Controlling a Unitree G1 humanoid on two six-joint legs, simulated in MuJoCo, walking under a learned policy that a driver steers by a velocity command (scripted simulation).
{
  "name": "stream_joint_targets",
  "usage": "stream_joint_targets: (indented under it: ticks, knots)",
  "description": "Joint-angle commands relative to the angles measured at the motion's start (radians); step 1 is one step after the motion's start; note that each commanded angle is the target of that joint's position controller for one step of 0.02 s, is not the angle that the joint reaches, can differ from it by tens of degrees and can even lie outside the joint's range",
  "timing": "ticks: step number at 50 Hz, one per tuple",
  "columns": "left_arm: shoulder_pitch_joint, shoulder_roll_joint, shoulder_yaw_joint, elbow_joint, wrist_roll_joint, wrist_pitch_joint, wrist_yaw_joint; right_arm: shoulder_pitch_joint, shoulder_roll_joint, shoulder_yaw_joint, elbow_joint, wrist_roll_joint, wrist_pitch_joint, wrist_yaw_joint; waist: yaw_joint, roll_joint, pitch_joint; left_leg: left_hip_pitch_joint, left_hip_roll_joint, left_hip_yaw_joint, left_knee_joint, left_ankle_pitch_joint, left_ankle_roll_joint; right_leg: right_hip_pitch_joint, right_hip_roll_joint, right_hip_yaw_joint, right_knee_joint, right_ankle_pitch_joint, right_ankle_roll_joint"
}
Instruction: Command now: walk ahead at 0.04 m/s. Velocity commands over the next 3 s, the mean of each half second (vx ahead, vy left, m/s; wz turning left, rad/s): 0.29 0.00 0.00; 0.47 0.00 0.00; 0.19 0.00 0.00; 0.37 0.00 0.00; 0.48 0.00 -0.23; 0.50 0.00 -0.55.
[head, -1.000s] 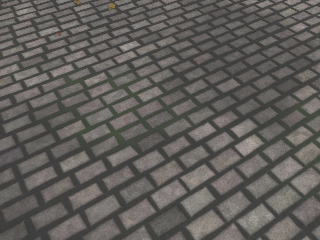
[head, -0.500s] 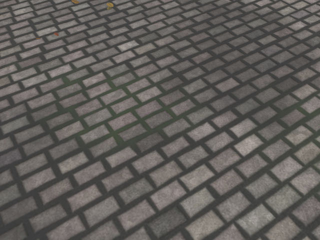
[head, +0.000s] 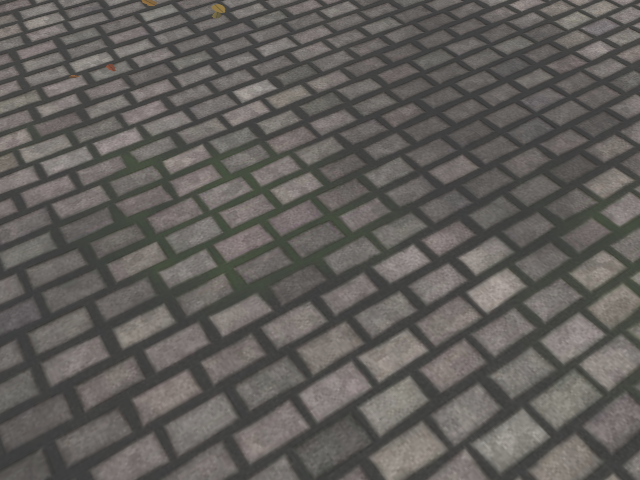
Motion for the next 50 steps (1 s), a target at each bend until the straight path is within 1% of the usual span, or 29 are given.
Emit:
stream_joint_targets:
  ticks: [1, 3, 5, 7, 9, 11, 13, 14, 15, 16, 17, 19, 22, 24, 27, 29, 31, 33, 34, 35, 36, 37, 38, 39, 40, 42, 44, 48, 50]
  knots:
    - [0.079, 0.072, 0.01, -0.004, 0.001, -0.002, 0.002, 0.089, -0.065, -0.008, 0.0, -0.002, -0.002, -0.002, 0.0, -0.004, 0.028, -0.059, 0.082, -0.064, -0.072, 0.073, 0.036, 0.015, -0.098, 0.096, -0.078, 0.036, -0.024]
    - [0.079, 0.101, 0.023, -0.011, 0.002, 0.005, 0.0, 0.093, -0.08, -0.017, -0.007, -0.007, 0.002, 0.0, 0.001, -0.021, 0.05, -0.095, 0.041, -0.042, -0.035, -0.145, 0.054, -0.016, -0.074, 0.1, -0.073, -0.214, -0.045]
    - [0.096, 0.119, 0.036, -0.022, 0.005, 0.014, -0.005, 0.08, -0.082, -0.023, -0.033, -0.016, 0.007, 0.008, 0.011, -0.042, 0.115, -0.203, 0.015, -0.04, 0.025, -0.374, 0.081, -0.071, -0.085, 0.154, -0.081, -0.494, -0.089]
    - [0.16, 0.128, 0.046, -0.017, 0.005, 0.012, -0.008, 0.046, -0.046, -0.017, -0.069, -0.024, -0.005, 0.017, 0.038, -0.092, 0.157, -0.322, -0.003, -0.008, 0.134, -0.357, 0.083, -0.034, -0.168, 0.292, -0.137, -0.606, -0.143]
    - [0.208, 0.158, 0.064, -0.007, 0.011, 0.006, -0.01, 0.008, -0.032, -0.014, -0.104, -0.033, -0.028, 0.028, 0.052, -0.145, 0.14, -0.341, -0.003, 0.077, 0.268, -0.194, 0.072, -0.007, -0.289, 0.454, -0.236, -0.617, -0.209]
    - [0.146, 0.169, 0.072, -0.031, 0.011, -0.003, -0.016, 0.026, -0.045, -0.022, -0.118, -0.026, -0.049, 0.041, 0.011, -0.12, 0.127, -0.242, 0.021, 0.081, 0.254, -0.179, 0.078, -0.099, -0.296, 0.434, -0.244, -0.555, -0.208]
    - [0.025, 0.157, 0.073, -0.074, -0.003, -0.009, -0.022, 0.177, -0.022, -0.024, -0.074, -0.011, -0.063, 0.046, -0.081, -0.096, 0.13, 0.043, -0.013, 0.095, 0.071, -0.143, 0.1, -0.303, -0.201, 0.284, -0.155, -0.499, -0.152]
    - [-0.04, 0.131, 0.067, -0.106, -0.004, -0.019, -0.025, 0.282, -0.049, -0.035, -0.043, -0.011, -0.068, 0.038, -0.127, -0.018, 0.138, 0.199, 0.034, -0.009, -0.035, -0.17, 0.115, -0.444, -0.126, 0.186, -0.007, -0.431, -0.113]
    - [-0.098, 0.054, 0.046, -0.153, -0.012, -0.035, -0.033, 0.402, -0.151, -0.063, -0.019, -0.013, -0.074, 0.027, -0.168, 0.229, 0.113, 0.286, 0.251, -0.377, -0.236, -0.432, 0.172, -0.581, 0.016, -0.013, 0.313, -0.317, -0.056]
    - [-0.119, 0.09, 0.052, -0.182, 0.024, -0.045, -0.04, 0.441, -0.196, -0.079, -0.003, -0.013, -0.065, 0.029, -0.157, 0.245, 0.162, 0.265, 0.386, -0.564, -0.291, -0.444, 0.23, -0.676, 0.004, -0.051, 0.501, -0.318, -0.059]
    - [-0.114, 0.112, 0.058, -0.174, 0.039, -0.052, -0.048, 0.362, -0.152, -0.07, -0.029, -0.018, -0.064, 0.028, -0.104, 0.106, 0.19, 0.206, 0.371, -0.51, -0.274, -0.387, 0.233, -0.679, -0.049, -0.008, 0.601, -0.245, -0.067]
    - [-0.072, 0.087, 0.056, -0.156, 0.025, -0.067, -0.066, 0.253, -0.126, -0.06, -0.073, -0.014, -0.078, 0.03, -0.041, 0.053, 0.162, 0.169, 0.301, -0.356, -0.289, -0.189, 0.201, -0.63, -0.084, 0.002, 0.637, -0.115, -0.059]
    - [-0.094, 0.089, 0.062, -0.168, 0.028, -0.057, -0.079, 0.264, -0.097, -0.046, -0.067, -0.009, -0.098, 0.029, -0.02, 0.072, 0.117, 0.184, 0.237, -0.181, -0.271, 0.188, 0.181, -0.606, -0.081, -0.045, 0.624, -0.022, -0.033]
    - [-0.168, 0.078, 0.058, -0.203, 0.025, -0.05, -0.078, 0.29, -0.087, -0.038, -0.057, -0.009, -0.103, 0.028, -0.024, 0.079, 0.11, 0.181, 0.21, -0.102, -0.246, 0.398, 0.176, -0.607, -0.065, -0.082, 0.571, 0.01, -0.023]
    - [-0.314, 0.055, 0.04, -0.271, 0.015, -0.045, -0.079, 0.29, -0.096, -0.031, -0.059, -0.011, -0.104, 0.025, -0.043, 0.101, 0.129, 0.11, 0.181, -0.038, -0.246, 0.515, 0.169, -0.51, -0.036, -0.13, 0.364, 0.072, -0.025]
    - [-0.344, 0.064, 0.037, -0.293, 0.008, -0.042, -0.076, 0.288, -0.121, -0.034, -0.057, -0.01, -0.108, 0.023, -0.04, 0.127, 0.124, 0.093, 0.193, -0.023, -0.24, 0.61, 0.165, -0.397, -0.012, -0.153, 0.255, 0.091, -0.049]
    - [-0.278, 0.104, 0.05, -0.285, 0.006, -0.044, -0.062, 0.266, -0.147, -0.038, -0.058, -0.008, -0.114, 0.021, 0.005, 0.126, 0.076, 0.121, 0.213, 0.0, -0.143, 0.874, 0.149, -0.257, 0.025, -0.161, 0.21, 0.089, -0.088]
    - [-0.043, 0.152, 0.076, -0.213, 0.002, -0.057, -0.047, 0.239, -0.175, -0.046, -0.062, -0.006, -0.111, 0.02, 0.109, 0.107, -0.055, 0.149, 0.202, 0.032, 0.137, 1.019, 0.121, -0.013, 0.062, -0.15, 0.136, 0.106, -0.125]
    - [0.096, 0.182, 0.092, -0.169, 0.012, -0.064, -0.038, 0.229, -0.176, -0.047, -0.067, -0.002, -0.109, 0.023, 0.166, 0.094, -0.125, 0.042, 0.173, 0.047, 0.336, 0.86, 0.111, 0.187, 0.01, -0.099, 0.099, 0.1, -0.144]
    - [0.232, 0.274, 0.114, -0.151, 0.037, -0.068, -0.032, 0.259, -0.115, -0.035, -0.093, -0.003, -0.106, 0.03, 0.182, -0.036, -0.241, -0.135, 0.104, 0.085, 0.656, 0.392, 0.106, 0.382, -0.253, 0.202, 0.076, -0.103, -0.185]
    - [0.205, 0.3, 0.122, -0.156, 0.029, -0.056, -0.045, 0.354, -0.054, -0.037, -0.096, 0.03, -0.1, 0.042, 0.106, -0.23, -0.328, -0.413, -0.074, 0.048, 1.007, -0.241, 0.08, 0.501, -0.457, 0.732, -0.124, -0.196, -0.331]
    - [0.071, 0.258, 0.113, -0.175, 0.003, -0.053, -0.053, 0.254, -0.127, -0.051, -0.12, 0.003, -0.093, 0.04, 0.066, -0.086, -0.181, -0.503, 0.011, -0.015, 1.036, -0.151, 0.1, 0.356, -0.411, 0.668, -0.185, -0.319, -0.305]
    - [-0.02, 0.188, 0.093, -0.194, -0.004, -0.062, -0.056, 0.148, -0.134, -0.057, -0.151, -0.008, -0.095, 0.046, 0.051, -0.029, -0.058, -0.513, 0.054, -0.005, 0.985, -0.063, 0.104, 0.204, -0.379, 0.516, -0.208, -0.281, -0.278]
    - [-0.046, 0.142, 0.08, -0.187, 0.004, -0.073, -0.058, 0.115, -0.115, -0.057, -0.157, -0.01, -0.096, 0.049, 0.019, 0.02, 0.017, -0.474, 0.086, -0.001, 0.922, -0.024, 0.104, 0.081, -0.335, 0.409, -0.237, -0.141, -0.25]
    - [-0.04, 0.107, 0.066, -0.173, 0.006, -0.084, -0.053, 0.099, -0.104, -0.061, -0.162, -0.023, -0.086, 0.053, -0.012, 0.023, 0.035, -0.418, 0.11, -0.005, 0.867, -0.01, 0.101, 0.003, -0.278, 0.309, -0.248, -0.04, -0.211]
    - [0.016, 0.094, 0.058, -0.143, 0.007, -0.101, -0.046, 0.141, -0.068, -0.058, -0.153, -0.033, -0.062, 0.062, -0.042, -0.017, 0.031, -0.364, 0.119, 0.01, 0.803, -0.011, 0.082, -0.04, -0.254, 0.224, -0.257, 0.105, -0.202]
    - [0.058, 0.116, 0.058, -0.128, 0.004, -0.111, -0.042, 0.093, -0.068, -0.061, -0.172, -0.033, -0.048, 0.068, -0.051, -0.028, 0.046, -0.41, 0.126, 0.037, 0.749, 0.014, 0.066, -0.038, -0.232, 0.162, -0.274, 0.165, -0.202]
    - [0.142, 0.13, 0.052, -0.116, 0.001, -0.11, -0.041, -0.122, -0.085, -0.063, -0.249, -0.028, -0.04, 0.079, -0.012, -0.038, 0.083, -0.542, 0.138, 0.09, 0.557, 0.16, 0.034, 0.027, -0.199, 0.083, -0.297, 0.294, -0.183]
    - [0.165, 0.116, 0.041, -0.111, 0.0, -0.11, -0.039, -0.193, -0.065, -0.053, -0.27, -0.019, -0.044, 0.078, 0.0, -0.039, 0.094, -0.491, 0.105, 0.13, 0.406, 0.218, 0.025, 0.029, -0.172, 0.015, -0.253, 0.568, -0.152]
